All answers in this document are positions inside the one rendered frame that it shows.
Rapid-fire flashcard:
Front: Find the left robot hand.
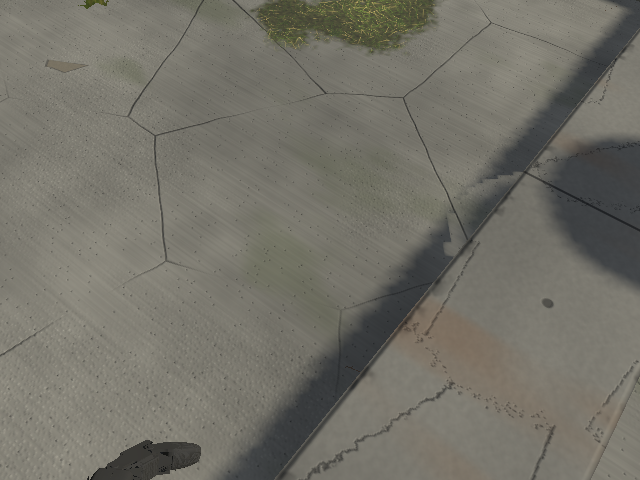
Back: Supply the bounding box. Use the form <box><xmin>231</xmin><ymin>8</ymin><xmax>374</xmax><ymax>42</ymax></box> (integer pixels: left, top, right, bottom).
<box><xmin>87</xmin><ymin>440</ymin><xmax>201</xmax><ymax>480</ymax></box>

